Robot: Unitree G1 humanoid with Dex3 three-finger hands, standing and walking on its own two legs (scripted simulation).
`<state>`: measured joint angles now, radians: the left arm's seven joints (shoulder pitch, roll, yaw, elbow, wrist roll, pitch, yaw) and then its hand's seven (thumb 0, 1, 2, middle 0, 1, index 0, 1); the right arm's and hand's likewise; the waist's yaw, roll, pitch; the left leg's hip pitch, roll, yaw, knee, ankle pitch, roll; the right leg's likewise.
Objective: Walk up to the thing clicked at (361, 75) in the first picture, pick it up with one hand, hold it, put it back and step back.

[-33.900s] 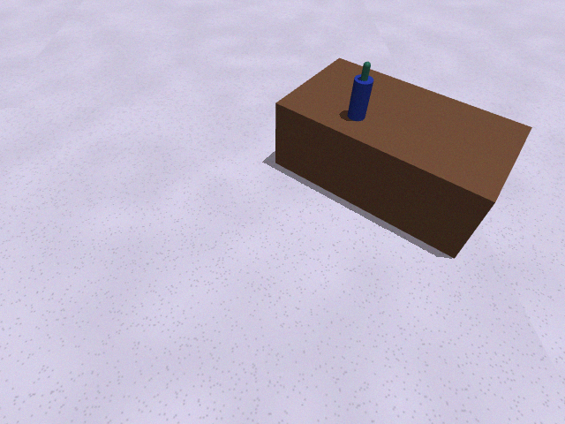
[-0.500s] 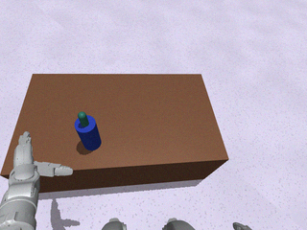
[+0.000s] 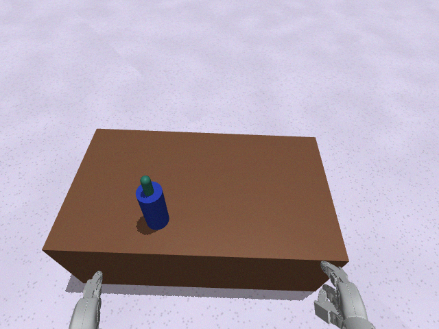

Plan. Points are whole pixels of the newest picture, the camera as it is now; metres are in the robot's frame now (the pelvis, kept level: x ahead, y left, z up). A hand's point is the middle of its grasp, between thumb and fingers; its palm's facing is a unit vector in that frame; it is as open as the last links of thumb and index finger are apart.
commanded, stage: home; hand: left
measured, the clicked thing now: (151, 200) +0.52 +0.21 -0.26
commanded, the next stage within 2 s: stand in 1.82 s
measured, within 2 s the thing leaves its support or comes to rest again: neither
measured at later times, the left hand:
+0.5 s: hand out of the picture +0.14 +0.20 -0.10, palm faces -0.06 -0.93 -0.37, open 17.5 cm
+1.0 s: hand out of the picture +0.05 +0.26 -0.11, palm faces -0.03 -0.92 -0.38, open 17.0 cm
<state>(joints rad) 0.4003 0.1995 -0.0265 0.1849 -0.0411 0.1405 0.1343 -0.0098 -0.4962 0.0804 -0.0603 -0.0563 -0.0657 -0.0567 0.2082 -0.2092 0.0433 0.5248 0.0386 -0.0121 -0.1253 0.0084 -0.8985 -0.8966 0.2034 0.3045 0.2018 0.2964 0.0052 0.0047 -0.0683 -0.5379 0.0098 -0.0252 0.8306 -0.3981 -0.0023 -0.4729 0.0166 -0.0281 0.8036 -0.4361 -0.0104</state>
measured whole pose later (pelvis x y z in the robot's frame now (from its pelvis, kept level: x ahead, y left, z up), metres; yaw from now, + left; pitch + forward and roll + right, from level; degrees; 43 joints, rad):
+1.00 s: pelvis -0.02 +0.01 +0.04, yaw +0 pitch -4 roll +0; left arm 0.20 0.31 -0.01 1.04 0.03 0.00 0.03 0.00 -0.52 0.11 -0.13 -0.12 -0.14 -0.12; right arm 0.18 -0.32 -0.01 1.05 -0.03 0.02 0.00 0.01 -0.90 -0.90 0.20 0.30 0.20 0.30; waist -0.01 0.03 0.02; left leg -0.15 -0.02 0.00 0.37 -0.16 0.01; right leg -0.11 -0.02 0.00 0.40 -0.21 0.01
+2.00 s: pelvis +0.00 +0.00 +0.04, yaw -1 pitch -2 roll +0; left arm 0.13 0.32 -0.01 1.16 0.02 -0.01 0.02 0.00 -0.57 0.04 -0.07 -0.06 -0.08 -0.06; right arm 0.13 -0.35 0.00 1.15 -0.02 0.00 0.00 0.00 -0.90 -0.90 0.20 0.30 0.20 0.30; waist -0.01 0.02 0.04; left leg -0.12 -0.01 0.00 0.30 -0.14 0.00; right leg -0.09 -0.01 0.00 0.33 -0.20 0.00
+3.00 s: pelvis +0.01 -0.01 +0.05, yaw -1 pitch -2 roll +0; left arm 0.11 0.34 0.00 1.14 0.01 -0.01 0.01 0.01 0.90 0.90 -0.20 -0.30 -0.21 -0.30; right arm 0.12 -0.35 0.00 1.14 -0.01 -0.01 0.00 0.00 -0.90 -0.89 0.20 0.30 0.20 0.29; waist -0.01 0.01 0.04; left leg -0.09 0.01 0.01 0.29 -0.16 -0.01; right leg -0.06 0.01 0.01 0.31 -0.21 -0.02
